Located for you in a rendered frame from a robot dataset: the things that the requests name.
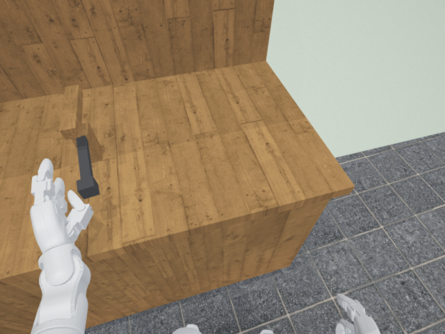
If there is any right robot hand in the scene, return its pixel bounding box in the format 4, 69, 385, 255
335, 294, 381, 334

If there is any counter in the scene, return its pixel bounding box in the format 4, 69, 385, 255
0, 0, 355, 334

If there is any robot left shin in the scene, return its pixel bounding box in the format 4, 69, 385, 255
186, 324, 199, 330

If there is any left robot forearm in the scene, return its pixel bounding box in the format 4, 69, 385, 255
31, 244, 91, 334

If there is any tap lever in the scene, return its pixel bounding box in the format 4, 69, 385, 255
76, 136, 99, 199

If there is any left robot hand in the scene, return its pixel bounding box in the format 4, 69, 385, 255
30, 159, 94, 254

